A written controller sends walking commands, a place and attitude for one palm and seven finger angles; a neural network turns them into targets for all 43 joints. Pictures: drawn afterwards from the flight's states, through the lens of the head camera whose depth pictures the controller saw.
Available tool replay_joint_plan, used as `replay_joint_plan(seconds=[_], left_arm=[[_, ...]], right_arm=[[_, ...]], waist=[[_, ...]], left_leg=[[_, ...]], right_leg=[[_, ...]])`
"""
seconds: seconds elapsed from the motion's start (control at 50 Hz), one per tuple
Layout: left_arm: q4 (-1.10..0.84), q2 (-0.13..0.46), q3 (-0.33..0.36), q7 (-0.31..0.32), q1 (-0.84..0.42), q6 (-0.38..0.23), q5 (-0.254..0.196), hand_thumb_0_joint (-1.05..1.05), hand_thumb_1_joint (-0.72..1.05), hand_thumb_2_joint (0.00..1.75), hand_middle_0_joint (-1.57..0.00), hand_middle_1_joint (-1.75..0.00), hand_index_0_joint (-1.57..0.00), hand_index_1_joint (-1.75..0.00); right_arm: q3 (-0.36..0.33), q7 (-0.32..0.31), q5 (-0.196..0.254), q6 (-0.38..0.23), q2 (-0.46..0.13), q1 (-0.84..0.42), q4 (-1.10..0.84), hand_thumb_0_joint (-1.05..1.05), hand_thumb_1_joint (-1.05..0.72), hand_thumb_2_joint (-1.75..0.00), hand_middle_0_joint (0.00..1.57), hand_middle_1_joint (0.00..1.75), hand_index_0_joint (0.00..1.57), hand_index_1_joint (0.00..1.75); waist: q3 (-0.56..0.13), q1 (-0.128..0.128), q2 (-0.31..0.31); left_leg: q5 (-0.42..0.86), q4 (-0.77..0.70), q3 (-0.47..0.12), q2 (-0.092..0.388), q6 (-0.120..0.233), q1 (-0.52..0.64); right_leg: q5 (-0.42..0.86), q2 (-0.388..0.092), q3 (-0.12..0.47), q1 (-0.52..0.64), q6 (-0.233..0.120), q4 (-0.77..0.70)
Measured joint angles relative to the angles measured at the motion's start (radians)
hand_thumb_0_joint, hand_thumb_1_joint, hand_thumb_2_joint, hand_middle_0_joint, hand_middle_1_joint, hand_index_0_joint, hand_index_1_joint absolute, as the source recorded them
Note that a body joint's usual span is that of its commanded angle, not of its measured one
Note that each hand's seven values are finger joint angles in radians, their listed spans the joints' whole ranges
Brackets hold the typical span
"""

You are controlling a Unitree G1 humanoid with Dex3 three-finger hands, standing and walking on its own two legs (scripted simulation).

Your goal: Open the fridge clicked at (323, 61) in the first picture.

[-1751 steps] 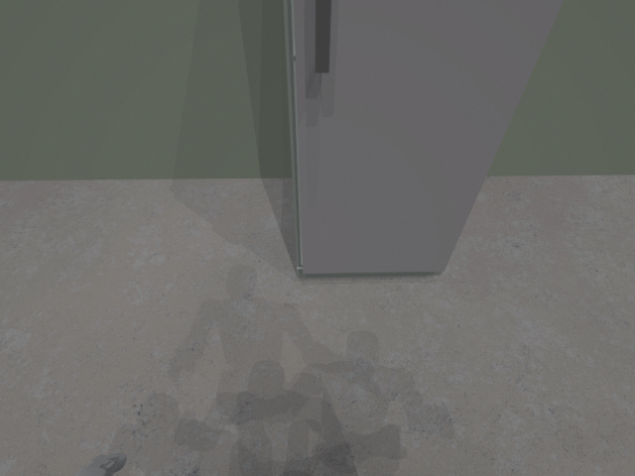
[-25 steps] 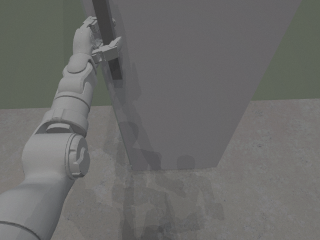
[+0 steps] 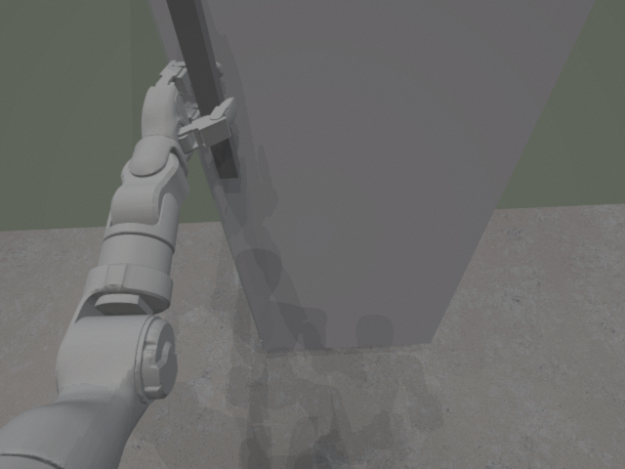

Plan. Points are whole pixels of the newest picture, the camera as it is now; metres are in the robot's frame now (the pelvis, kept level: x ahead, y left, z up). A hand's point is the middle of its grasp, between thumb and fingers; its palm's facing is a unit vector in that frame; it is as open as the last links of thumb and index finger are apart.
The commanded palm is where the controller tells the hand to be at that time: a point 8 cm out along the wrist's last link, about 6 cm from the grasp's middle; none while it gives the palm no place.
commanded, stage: pull the door a little, standing still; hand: left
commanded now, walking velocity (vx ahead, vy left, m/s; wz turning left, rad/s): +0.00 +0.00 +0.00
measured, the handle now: (211, 83) +0.54 +0.11 +0.23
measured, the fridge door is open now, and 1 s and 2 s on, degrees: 0 10 40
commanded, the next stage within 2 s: walk backward, drawing the door open in 0.54 s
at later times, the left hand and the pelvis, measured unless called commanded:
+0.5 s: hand (220, 126) +0.46 +0.09 +0.22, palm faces +0.01 -1.00 -0.01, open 7.1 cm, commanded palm +0.39 +0.15 +0.22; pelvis +0.04 -0.02 +0.01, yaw -1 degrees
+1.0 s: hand (230, 163) +0.41 +0.08 +0.20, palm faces +0.21 -0.94 -0.25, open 7.7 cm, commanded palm +0.36 +0.13 +0.20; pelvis +0.13 -0.07 +0.00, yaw +0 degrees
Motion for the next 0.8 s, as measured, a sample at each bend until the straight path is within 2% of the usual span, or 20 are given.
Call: replay_joint_plan(seconds=[0.1, 0.2, 0.36, 0.52, 0.66, 0.68, 0.72, 0.76, 0.8], left_arm=[[-0.067, -0.021, -0.018, 0.007, 0.028, 0.043, -0.005, 0.01, 0.61, 0.72, -0.25, -1.33, -0.23, -1.33], [-0.05, -0.035, -0.052, 0.004, -0.002, 0.068, -0.002, 0.01, 0.58, 0.75, -0.27, -1.33, -0.27, -1.35], [-0.149, -0.035, -0.043, 0.004, 0.093, 0.085, -0.018, 0.01, 0.6, 0.75, -0.25, -1.33, -0.25, -1.34], [-0.463, -0.038, -0.019, -0.02, 0.332, 0.142, -0.045, -0.01, 0.62, 0.73, -0.25, -1.35, -0.2, -1.31], [-0.932, -0.046, -0.016, -0.038, 0.708, 0.221, -0.087, -0.03, 0.61, 0.71, -0.28, -1.34, -0.19, -1.33], [-0.982, -0.034, -0.033, -0.038, 0.755, 0.194, -0.071, -0.03, 0.6, 0.71, -0.29, -1.34, -0.19, -1.33], [-1.011, 0.002, -0.084, -0.028, 0.8, 0.076, -0.045, -0.03, 0.58, 0.71, -0.32, -1.35, -0.22, -1.34], [-1.026, 0.009, -0.127, -0.009, 0.821, -0.036, -0.026, -0.05, 0.53, 0.71, -0.35, -1.36, -0.23, -1.33], [-1.067, 0.0, -0.161, 0.007, 0.836, -0.109, -0.003, -0.08, 0.51, 0.71, -0.38, -1.37, -0.22, -1.31]], right_arm=[[0.001, -0.002, -0.002, 0.014, 0.004, -0.032, -0.006, 0.01, -0.91, -0.9, 0.2, 0.3, 0.2, 0.3], [0.003, -0.007, -0.007, 0.025, 0.004, -0.059, 0.002, 0.01, -0.91, -0.9, 0.2, 0.3, 0.2, 0.3], [0.013, -0.003, -0.003, 0.044, 0.013, -0.084, -0.025, 0.01, -0.91, -0.9, 0.2, 0.3, 0.2, 0.3], [0.023, 0.006, 0.008, 0.072, 0.018, -0.102, -0.062, 0.01, -0.91, -0.9, 0.2, 0.3, 0.2, 0.3], [0.035, 0.02, 0.014, 0.085, 0.019, -0.152, -0.104, 0.01, -0.91, -0.9, 0.2, 0.3, 0.2, 0.3], [0.039, 0.015, 0.01, 0.082, 0.017, -0.162, -0.113, 0.01, -0.91, -0.9, 0.2, 0.3, 0.2, 0.3], [0.035, -0.005, -0.005, 0.069, 0.01, -0.179, -0.13, 0.01, -0.91, -0.9, 0.2, 0.3, 0.2, 0.3], [0.028, -0.027, -0.017, 0.069, -0.002, -0.194, -0.14, 0.01, -0.91, -0.9, 0.2, 0.3, 0.2, 0.3], [0.019, -0.042, -0.026, 0.073, -0.015, -0.212, -0.145, 0.01, -0.91, -0.9, 0.2, 0.3, 0.2, 0.3]], waist=[[-0.003, 0.019, -0.006], [-0.009, 0.039, -0.008], [-0.018, 0.049, -0.01], [-0.028, 0.063, -0.007], [-0.055, 0.105, 0.002], [-0.052, 0.106, 0.006], [-0.034, 0.107, 0.01], [-0.011, 0.114, 0.003], [0.024, 0.123, 0.001]], left_leg=[[0.006, 0.001, -0.011, -0.008, 0.002, 0.011], [-0.006, 0.01, -0.036, -0.011, 0.0, 0.005], [0.027, 0.004, -0.029, -0.021, 0.005, 0.034], [0.045, 0.007, -0.022, -0.021, 0.005, 0.076], [0.075, 0.023, -0.037, -0.016, 0.006, 0.112], [0.076, 0.052, -0.043, -0.012, 0.01, 0.1], [0.075, 0.16, -0.066, -0.009, 0.023, 0.045], [0.054, 0.238, -0.09, -0.02, 0.025, -0.014], [0.048, 0.25, -0.09, -0.026, 0.029, -0.058]], right_leg=[[-0.007, -0.006, -0.004, 0.018, -0.002, -0.008], [-0.024, -0.008, -0.027, 0.022, -0.006, -0.001], [-0.017, -0.016, -0.012, 0.049, -0.007, -0.009], [-0.014, -0.016, 0.003, 0.079, -0.006, -0.009], [0.011, -0.012, -0.019, 0.088, -0.003, 0.016], [0.014, -0.009, -0.023, 0.091, 0.002, 0.018], [0.009, -0.005, -0.043, 0.1, 0.005, 0.019], [-0.015, -0.007, -0.066, 0.091, 0.001, 0.048], [-0.04, -0.004, -0.087, 0.075, 0.002, 0.106]])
